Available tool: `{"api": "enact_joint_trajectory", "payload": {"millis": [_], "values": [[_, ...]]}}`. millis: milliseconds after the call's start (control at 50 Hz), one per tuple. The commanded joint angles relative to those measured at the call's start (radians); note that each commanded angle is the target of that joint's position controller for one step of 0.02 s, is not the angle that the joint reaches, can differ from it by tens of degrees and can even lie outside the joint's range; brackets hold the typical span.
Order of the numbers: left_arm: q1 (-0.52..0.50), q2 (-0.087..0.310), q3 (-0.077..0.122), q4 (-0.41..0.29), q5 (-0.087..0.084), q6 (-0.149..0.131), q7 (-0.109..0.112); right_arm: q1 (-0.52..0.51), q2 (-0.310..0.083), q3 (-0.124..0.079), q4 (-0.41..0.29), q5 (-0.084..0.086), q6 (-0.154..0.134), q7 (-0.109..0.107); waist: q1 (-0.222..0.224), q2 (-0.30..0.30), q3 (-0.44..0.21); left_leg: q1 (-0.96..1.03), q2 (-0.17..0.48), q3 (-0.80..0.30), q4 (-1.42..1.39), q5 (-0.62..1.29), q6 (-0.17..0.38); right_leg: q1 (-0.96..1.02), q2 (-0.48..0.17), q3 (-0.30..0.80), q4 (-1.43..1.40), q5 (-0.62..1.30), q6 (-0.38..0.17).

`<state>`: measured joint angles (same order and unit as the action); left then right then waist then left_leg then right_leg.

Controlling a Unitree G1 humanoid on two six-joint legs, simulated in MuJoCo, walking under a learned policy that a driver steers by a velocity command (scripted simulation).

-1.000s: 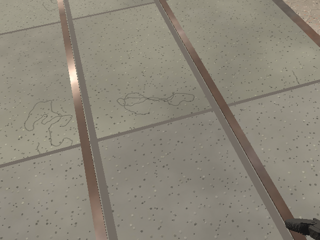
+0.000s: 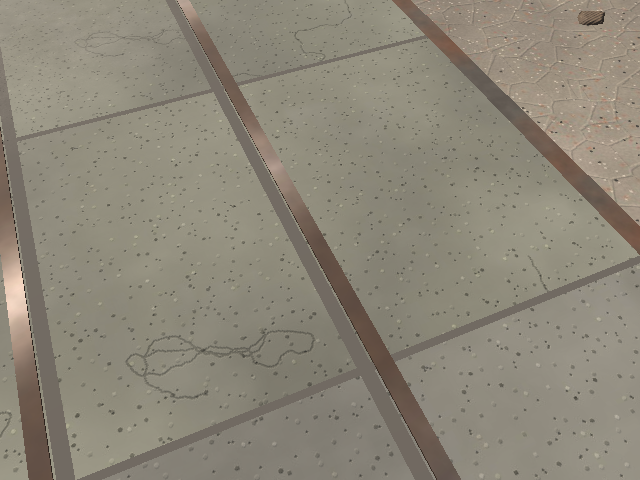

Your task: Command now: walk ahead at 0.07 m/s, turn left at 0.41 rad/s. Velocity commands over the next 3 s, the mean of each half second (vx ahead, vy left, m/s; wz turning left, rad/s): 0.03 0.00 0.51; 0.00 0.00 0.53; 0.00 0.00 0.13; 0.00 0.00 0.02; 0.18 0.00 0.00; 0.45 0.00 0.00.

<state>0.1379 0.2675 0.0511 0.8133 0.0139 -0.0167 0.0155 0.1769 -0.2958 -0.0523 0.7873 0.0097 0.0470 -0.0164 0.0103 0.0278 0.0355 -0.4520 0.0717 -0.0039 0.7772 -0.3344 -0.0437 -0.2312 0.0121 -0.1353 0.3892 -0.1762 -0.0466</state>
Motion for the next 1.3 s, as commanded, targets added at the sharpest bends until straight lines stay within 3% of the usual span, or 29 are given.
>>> {"api": "enact_joint_trajectory", "payload": {"millis": [20,80,100,120,140,160,200,220,340,480,540,560,580,600,620,640,680,740,820,920,960,980,1000,1020,1040,1060,1100,1180,1300], "values": [[-0.031,0.185,0.05,-0.052,-0.013,0.009,0.013,-0.012,-0.091,-0.03,-0.083,0.001,-0.003,0.012,-0.001,-0.119,-0.076,0.035,0.006,0.016,-0.044,-0.031,0.019,0.091,-0.334,0.2,-0.102,0.234,-0.19],[-0.03,0.185,0.054,-0.038,-0.037,0.026,0.02,0.042,-0.096,-0.041,-0.075,0.002,-0.009,0.028,-0.042,-0.108,-0.098,0.18,-0.045,0.06,-0.295,0.154,0.067,0.096,-0.286,0.125,0.044,0.261,-0.104],[0.019,0.155,0.049,-0.024,-0.03,0.026,0.019,0.061,-0.155,-0.059,-0.078,-0.002,-0.011,0.023,-0.032,-0.009,-0.105,0.272,0.003,-0.043,-0.392,0.373,0.11,0.032,-0.217,0.054,0.178,0.142,-0.025],[0.015,0.099,0.034,-0.058,0.018,0.018,0.011,0.073,-0.275,-0.086,-0.099,-0.006,-0.01,0.003,0.007,0.275,-0.122,0.433,0.23,-0.355,-0.38,0.794,0.236,-0.228,-0.069,-0.039,0.447,-0.243,0.078],[-0.096,0.115,0.035,-0.092,0.017,0.013,0.015,0.112,-0.255,-0.077,-0.106,-0.032,-0.023,0.01,-0.077,0.263,-0.144,0.445,0.322,-0.496,-0.414,0.853,0.4,-0.383,0.032,0.093,0.649,-0.515,0.108],[-0.104,0.143,0.045,-0.09,-0.001,0.013,0.013,0.104,-0.228,-0.07,-0.109,-0.035,-0.043,0.015,-0.07,0.145,-0.155,0.455,0.279,-0.43,-0.412,0.836,0.394,-0.413,0.003,0.173,0.753,-0.486,0.103],[-0.075,0.145,0.052,-0.064,-0.013,0.019,0.022,0.02,-0.191,-0.066,-0.122,-0.005,-0.059,0.006,-0.028,0.063,-0.141,0.457,0.195,-0.326,-0.39,0.758,0.298,-0.445,-0.028,0.204,0.738,-0.347,0.099],[-0.077,0.157,0.056,-0.064,-0.009,0.021,0.028,-0.005,-0.179,-0.062,-0.129,0.008,-0.055,-0.001,-0.016,0.063,-0.14,0.44,0.18,-0.312,-0.394,0.744,0.281,-0.425,-0.035,0.212,0.715,-0.299,0.105],[-0.095,0.115,0.045,-0.066,-0.02,0.018,0.023,0.008,-0.2,-0.07,-0.144,0.004,-0.031,-0.022,-0.023,0.094,-0.153,0.401,0.128,-0.321,-0.401,0.64,0.274,-0.316,0.008,0.212,0.492,-0.187,0.141],[-0.088,0.136,0.05,-0.066,-0.027,0.003,0.003,-0.034,-0.204,-0.072,-0.161,0.003,-0.013,-0.016,-0.031,0.145,-0.121,0.302,0.099,-0.448,-0.397,0.456,0.259,-0.155,0.035,0.228,0.268,-0.181,0.126],[-0.009,0.143,0.058,-0.044,-0.028,-0.013,-0.009,-0.078,-0.192,-0.067,-0.173,0.017,-0.004,-0.021,0.017,0.143,-0.125,0.277,0.05,-0.478,-0.341,0.411,0.207,-0.012,0.034,0.207,0.007,-0.024,0.095],[0.018,0.174,0.067,-0.035,-0.022,-0.014,-0.008,-0.063,-0.167,-0.059,-0.176,0.016,-0.002,-0.024,0.016,0.104,-0.134,0.211,0.007,-0.452,-0.292,0.285,0.161,0.09,-0.035,0.244,-0.06,0.072,0.067],[0.023,0.238,0.079,-0.044,-0.005,-0.007,0.0,-0.003,-0.108,-0.043,-0.172,0.001,-0.003,-0.021,-0.024,-0.111,-0.16,0.085,-0.106,-0.314,-0.084,-0.031,0.103,0.202,-0.246,0.435,-0.082,0.203,-0.013],[0.005,0.275,0.082,-0.047,0.03,-0.002,-0.003,0.006,-0.141,-0.057,-0.199,0.009,-0.012,-0.02,-0.04,-0.298,-0.105,-0.095,-0.219,-0.17,0.106,-0.334,0.051,0.146,-0.402,0.65,-0.107,0.339,-0.191],[-0.035,0.228,0.069,-0.07,0.028,-0.007,-0.001,0.031,-0.217,-0.078,-0.181,-0.002,-0.018,-0.019,-0.04,-0.221,-0.09,-0.108,-0.138,-0.181,0.295,-0.305,0.018,0.103,-0.434,0.636,-0.112,0.31,-0.245],[-0.087,0.172,0.053,-0.082,0.017,-0.007,0.005,0.039,-0.243,-0.093,-0.158,0.006,-0.013,-0.017,-0.055,-0.172,-0.067,-0.104,-0.121,-0.173,0.362,-0.231,0.005,0.078,-0.363,0.52,-0.1,0.256,-0.204],[-0.12,0.144,0.043,-0.089,-0.01,-0.003,0.014,0.054,-0.199,-0.089,-0.135,0.004,0.007,-0.022,-0.048,-0.156,-0.034,-0.142,-0.11,-0.148,0.431,-0.121,-0.029,0.09,-0.272,0.385,-0.092,0.184,-0.146],[-0.057,0.155,0.04,-0.071,-0.004,0.011,0.03,-0.009,-0.143,-0.068,-0.175,0.018,0.007,-0.011,-0.003,-0.181,-0.031,-0.164,-0.086,-0.076,0.354,-0.058,-0.057,0.146,-0.244,0.283,-0.101,0.244,-0.163],[-0.02,0.202,0.055,-0.065,-0.004,0.024,0.03,-0.057,-0.115,-0.048,-0.216,0.011,0.003,0.003,0.037,-0.189,-0.073,-0.108,-0.031,-0.032,0.156,-0.067,-0.068,0.23,-0.291,0.244,-0.091,0.296,-0.185],[-0.027,0.242,0.066,-0.056,-0.027,0.028,0.0,-0.02,-0.117,-0.044,-0.216,0.005,0.009,0.016,0.023,-0.197,-0.084,0.094,-0.054,0.036,-0.09,-0.05,-0.021,0.165,-0.309,0.204,-0.047,0.368,-0.174],[-0.053,0.233,0.059,-0.048,-0.048,0.027,-0.004,0.05,-0.113,-0.047,-0.186,0.002,0.01,0.021,-0.027,-0.18,-0.087,0.232,-0.078,0.058,-0.324,0.122,0.029,0.122,-0.289,0.178,0.029,0.337,-0.126],[-0.002,0.195,0.046,-0.023,-0.048,0.022,-0.008,0.07,-0.138,-0.054,-0.177,0.0,0.01,0.016,-0.032,-0.13,-0.096,0.352,-0.073,0.025,-0.431,0.255,0.06,0.052,-0.255,0.142,0.092,0.252,-0.063],[0.034,0.125,0.022,-0.025,-0.005,0.015,-0.016,0.093,-0.209,-0.069,-0.183,0.0,0.01,0.003,-0.009,0.081,-0.152,0.525,0.105,-0.201,-0.438,0.571,0.111,-0.1,-0.173,0.053,0.288,-0.036,0.036],[-0.001,0.092,0.01,-0.061,0.011,0.012,-0.012,0.054,-0.246,-0.063,-0.209,-0.03,0.0,0.003,-0.007,0.252,-0.145,0.476,0.318,-0.424,-0.426,0.71,0.304,-0.265,-0.061,0.05,0.436,-0.456,0.102],[-0.052,0.168,0.033,-0.062,-0.006,0.019,0.0,0.061,-0.188,-0.051,-0.202,-0.042,-0.023,0.012,-0.06,0.145,-0.155,0.401,0.31,-0.4,-0.44,0.64,0.374,-0.25,-0.081,0.142,0.592,-0.495,0.117],[-0.043,0.181,0.042,-0.055,-0.023,0.026,0.001,0.022,-0.164,-0.04,-0.186,-0.041,-0.04,0.014,-0.032,0.144,-0.119,0.367,0.249,-0.317,-0.447,0.572,0.337,-0.257,-0.089,0.163,0.643,-0.447,0.113],[-0.01,0.188,0.051,-0.02,-0.018,0.039,0.013,-0.052,-0.15,-0.036,-0.178,-0.022,-0.055,0.012,-0.011,0.126,-0.078,0.352,0.177,-0.242,-0.454,0.494,0.263,-0.276,-0.095,0.177,0.642,-0.336,0.116],[0.025,0.137,0.038,0.004,-0.02,0.04,0.012,-0.081,-0.096,-0.015,-0.147,-0.023,-0.061,0.004,0.009,0.11,-0.094,0.327,0.126,-0.163,-0.452,0.532,0.255,-0.171,-0.086,0.167,0.528,-0.215,0.137],[0.018,0.126,0.023,0.012,-0.02,0.033,0.008,-0.091,-0.103,-0.012,-0.088,-0.017,-0.051,0.009,-0.005,0.099,-0.07,0.287,0.128,-0.218,-0.441,0.349,0.256,-0.013,-0.067,0.141,0.176,-0.149,0.116]]}}
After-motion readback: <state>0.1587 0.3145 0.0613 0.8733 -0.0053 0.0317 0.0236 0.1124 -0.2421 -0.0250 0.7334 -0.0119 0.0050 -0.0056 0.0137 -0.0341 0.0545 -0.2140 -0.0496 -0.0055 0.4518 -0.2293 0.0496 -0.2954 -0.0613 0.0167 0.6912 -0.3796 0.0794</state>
